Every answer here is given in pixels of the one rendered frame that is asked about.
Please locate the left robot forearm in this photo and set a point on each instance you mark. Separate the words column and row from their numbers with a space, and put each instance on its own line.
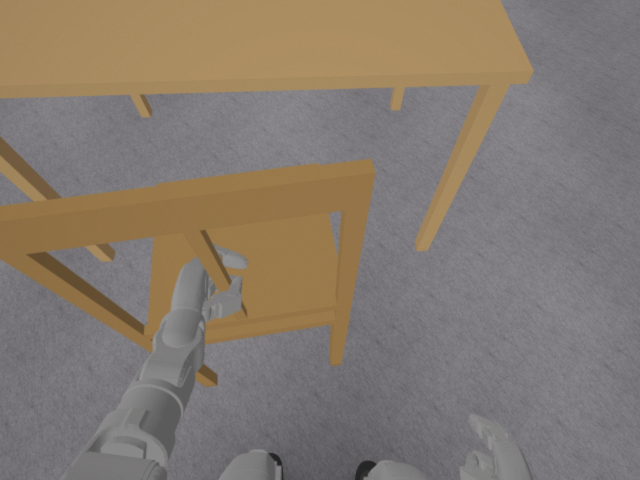
column 144, row 423

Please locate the right robot hand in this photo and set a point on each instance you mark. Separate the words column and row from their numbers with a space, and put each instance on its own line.
column 507, row 462

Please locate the left robot shin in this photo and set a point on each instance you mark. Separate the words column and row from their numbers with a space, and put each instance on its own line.
column 259, row 450

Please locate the left robot hand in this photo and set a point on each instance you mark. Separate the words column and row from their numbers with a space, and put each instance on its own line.
column 194, row 286

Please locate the chair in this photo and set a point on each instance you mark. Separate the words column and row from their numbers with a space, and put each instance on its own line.
column 277, row 218

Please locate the robot left upper arm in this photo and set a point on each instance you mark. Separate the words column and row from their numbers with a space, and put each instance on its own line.
column 102, row 466

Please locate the table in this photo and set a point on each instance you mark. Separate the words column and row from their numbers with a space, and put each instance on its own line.
column 60, row 48

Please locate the left robot thigh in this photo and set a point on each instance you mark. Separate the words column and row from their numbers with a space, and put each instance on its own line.
column 252, row 466

